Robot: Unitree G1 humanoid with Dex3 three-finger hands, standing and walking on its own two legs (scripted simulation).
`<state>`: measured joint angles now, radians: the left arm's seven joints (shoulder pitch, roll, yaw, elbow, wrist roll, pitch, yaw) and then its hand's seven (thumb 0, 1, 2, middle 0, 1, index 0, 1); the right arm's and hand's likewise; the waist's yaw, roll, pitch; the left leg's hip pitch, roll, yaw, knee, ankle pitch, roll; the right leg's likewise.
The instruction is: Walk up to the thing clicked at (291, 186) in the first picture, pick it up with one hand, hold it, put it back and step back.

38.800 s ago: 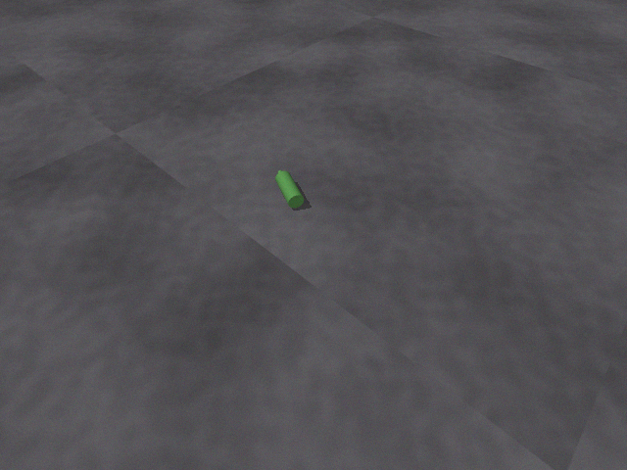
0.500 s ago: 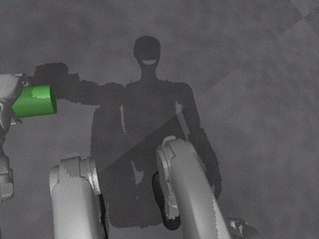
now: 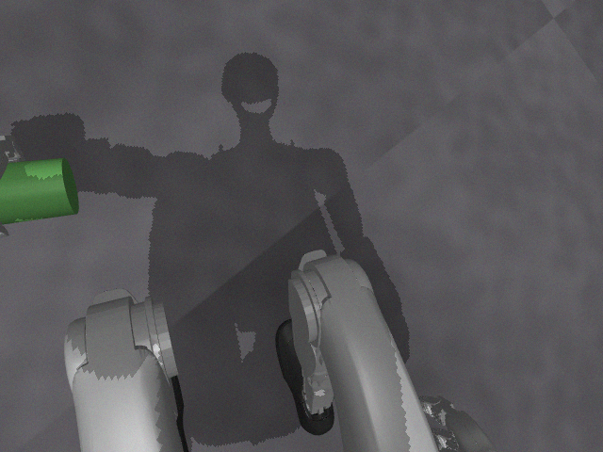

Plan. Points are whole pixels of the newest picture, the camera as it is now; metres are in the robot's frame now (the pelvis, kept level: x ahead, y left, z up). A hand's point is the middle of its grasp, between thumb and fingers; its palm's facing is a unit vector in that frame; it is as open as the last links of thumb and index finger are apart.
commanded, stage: lower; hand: left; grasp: from above
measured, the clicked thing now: out of the picture +0.45 +0.35 -0.21
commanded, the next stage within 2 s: rest in 0.10 s
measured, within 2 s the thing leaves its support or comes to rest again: rests again in 1.72 s
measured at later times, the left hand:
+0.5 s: hand (4, 199) +0.46 +0.32 -0.23, palm faces -0.49 -0.08 -0.87, open 10.6 cm
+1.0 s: hand (9, 203) +0.46 +0.32 -0.26, palm faces -0.48 -0.08 -0.88, open 10.6 cm
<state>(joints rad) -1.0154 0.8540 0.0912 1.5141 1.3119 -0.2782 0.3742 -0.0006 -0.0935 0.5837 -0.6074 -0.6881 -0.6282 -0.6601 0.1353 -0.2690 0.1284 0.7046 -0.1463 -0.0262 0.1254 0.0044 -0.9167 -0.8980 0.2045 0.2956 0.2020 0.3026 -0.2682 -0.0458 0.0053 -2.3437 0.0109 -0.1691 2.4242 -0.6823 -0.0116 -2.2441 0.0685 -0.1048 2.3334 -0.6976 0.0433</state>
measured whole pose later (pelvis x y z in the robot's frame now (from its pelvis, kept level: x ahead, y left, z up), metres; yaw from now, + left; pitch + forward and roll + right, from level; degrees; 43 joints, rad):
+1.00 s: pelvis +0.00 +0.01 -0.02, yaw -4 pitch +30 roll -13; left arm -1.04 0.98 0.09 1.66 1.32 -0.25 0.54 0.00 -0.07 0.55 -0.61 -0.66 -0.63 -0.63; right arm 0.09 -0.30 0.25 0.67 -0.21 -0.11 0.16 0.00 -0.91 -0.90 0.20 0.30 0.20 0.30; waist -0.34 -0.12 0.11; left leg -2.37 0.02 -0.24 2.53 -0.71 -0.01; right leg -2.25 0.10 -0.16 2.38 -0.69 0.06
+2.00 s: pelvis +0.00 +0.01 -0.02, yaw -5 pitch +28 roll -14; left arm -1.06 1.04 0.06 1.68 1.29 -0.27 0.54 0.00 -0.34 0.84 -0.20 -0.94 -0.23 -0.92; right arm 0.08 -0.32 0.32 0.63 -0.22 -0.15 0.18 0.00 -0.90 -0.90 0.21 0.30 0.20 0.30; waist -0.36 -0.14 0.15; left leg -2.35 0.02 -0.26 2.54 -0.71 0.00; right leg -2.23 0.10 -0.18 2.37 -0.68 0.06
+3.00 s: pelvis -0.01 +0.00 +0.04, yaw +1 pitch +33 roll -10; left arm -0.97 0.81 -0.04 1.21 1.07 -0.10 0.05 0.00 -0.50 0.99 -0.08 -1.00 -0.09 -1.00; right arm 0.16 -0.32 0.12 0.61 -0.08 0.01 0.12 0.00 -0.90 -0.90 0.20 0.30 0.20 0.30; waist -0.20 0.03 -0.03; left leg -2.23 0.01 -0.15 2.28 -0.65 0.00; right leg -2.13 0.06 -0.09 2.19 -0.67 0.04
